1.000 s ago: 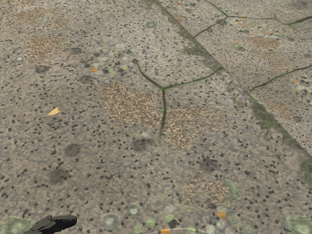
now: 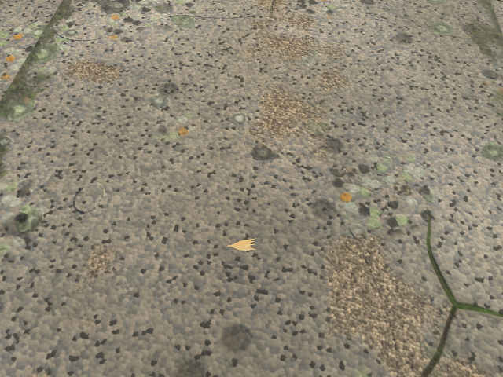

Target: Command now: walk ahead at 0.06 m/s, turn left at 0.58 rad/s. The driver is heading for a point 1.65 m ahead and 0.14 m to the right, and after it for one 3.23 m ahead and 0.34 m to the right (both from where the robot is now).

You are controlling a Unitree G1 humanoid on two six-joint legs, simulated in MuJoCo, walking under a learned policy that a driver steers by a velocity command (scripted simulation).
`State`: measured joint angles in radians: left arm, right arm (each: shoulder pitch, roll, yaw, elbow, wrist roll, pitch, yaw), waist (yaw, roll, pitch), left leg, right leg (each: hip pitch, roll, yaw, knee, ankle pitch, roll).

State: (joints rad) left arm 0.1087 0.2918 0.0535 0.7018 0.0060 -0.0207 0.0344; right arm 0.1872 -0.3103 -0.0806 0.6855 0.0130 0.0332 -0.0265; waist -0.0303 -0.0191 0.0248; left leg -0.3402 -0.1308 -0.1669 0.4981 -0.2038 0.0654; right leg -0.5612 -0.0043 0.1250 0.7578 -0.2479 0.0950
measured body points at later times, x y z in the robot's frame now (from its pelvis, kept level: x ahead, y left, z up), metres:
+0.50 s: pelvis +0.03 +0.00 +0.00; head +0.05 +0.01 +0.45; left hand +0.10 +0.29 -0.12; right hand +0.24 -0.23 -0.10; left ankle +0.00 +0.11 -0.74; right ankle +0.08 -0.15 -0.73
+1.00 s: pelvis +0.05 +0.01 +0.00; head +0.05 +0.02 +0.45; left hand +0.07 +0.30 -0.13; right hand +0.21 -0.21 -0.12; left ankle +0.00 +0.11 -0.74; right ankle +0.08 -0.15 -0.74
